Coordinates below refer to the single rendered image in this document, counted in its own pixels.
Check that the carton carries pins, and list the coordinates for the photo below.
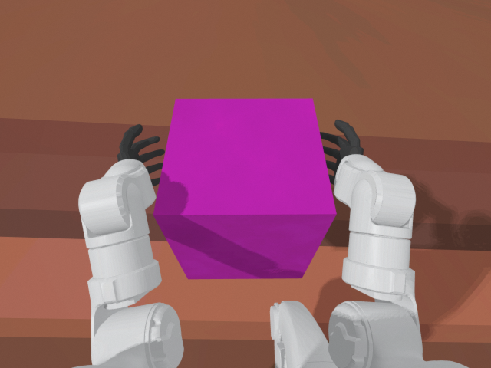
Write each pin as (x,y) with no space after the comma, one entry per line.
(244,191)

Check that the right robot forearm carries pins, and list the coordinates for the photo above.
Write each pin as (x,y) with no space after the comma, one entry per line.
(382,209)

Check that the robot right thigh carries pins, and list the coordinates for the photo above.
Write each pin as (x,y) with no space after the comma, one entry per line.
(305,344)

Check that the right robot upper arm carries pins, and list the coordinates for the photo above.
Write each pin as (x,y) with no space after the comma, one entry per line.
(377,335)

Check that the left robot forearm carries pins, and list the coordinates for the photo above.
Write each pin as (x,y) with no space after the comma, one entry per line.
(116,230)

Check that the left robot hand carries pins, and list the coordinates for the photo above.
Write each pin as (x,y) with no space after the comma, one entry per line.
(128,150)

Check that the left robot upper arm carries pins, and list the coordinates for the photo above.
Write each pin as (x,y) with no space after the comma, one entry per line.
(146,336)

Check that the right robot hand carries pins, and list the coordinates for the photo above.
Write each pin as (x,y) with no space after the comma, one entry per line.
(350,147)

